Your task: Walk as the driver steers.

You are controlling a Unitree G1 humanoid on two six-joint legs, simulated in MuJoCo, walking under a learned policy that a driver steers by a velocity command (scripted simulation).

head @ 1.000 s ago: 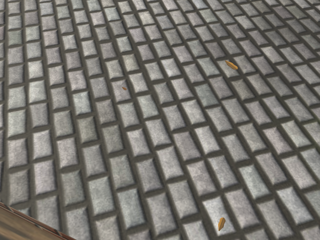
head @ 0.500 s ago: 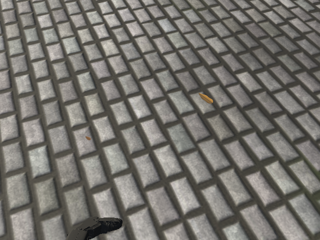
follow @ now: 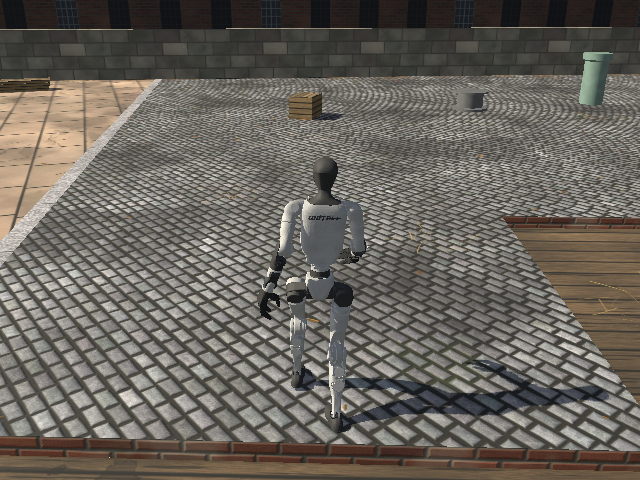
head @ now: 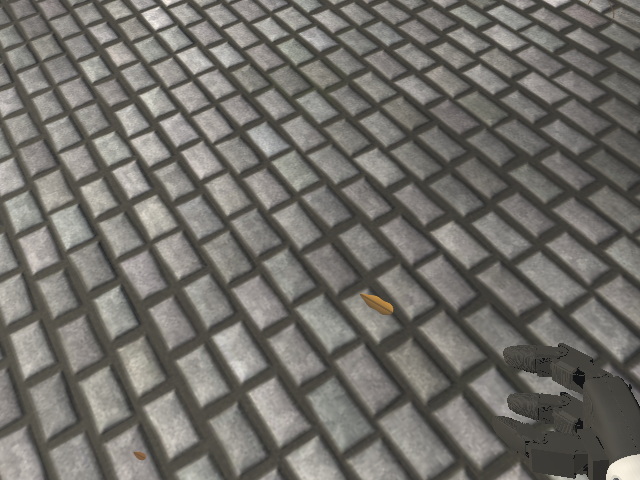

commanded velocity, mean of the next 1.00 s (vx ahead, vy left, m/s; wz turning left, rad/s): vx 0.50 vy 0.00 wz -0.46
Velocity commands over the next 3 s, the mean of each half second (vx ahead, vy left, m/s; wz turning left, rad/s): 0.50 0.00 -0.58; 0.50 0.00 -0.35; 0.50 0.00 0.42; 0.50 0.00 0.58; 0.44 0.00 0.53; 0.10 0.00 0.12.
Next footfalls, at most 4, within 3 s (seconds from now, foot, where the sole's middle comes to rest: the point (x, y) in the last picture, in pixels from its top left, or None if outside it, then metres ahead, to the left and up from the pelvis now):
0.04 left None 0.22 0.11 -0.77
0.58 right None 0.45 -0.20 -0.77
1.08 left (444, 334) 0.80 -0.11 -0.77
1.58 right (550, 266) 1.02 -0.37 -0.77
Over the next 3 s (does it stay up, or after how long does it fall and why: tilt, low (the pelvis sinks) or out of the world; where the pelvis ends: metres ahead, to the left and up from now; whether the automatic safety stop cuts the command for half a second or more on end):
stays up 1.46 -0.12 0.00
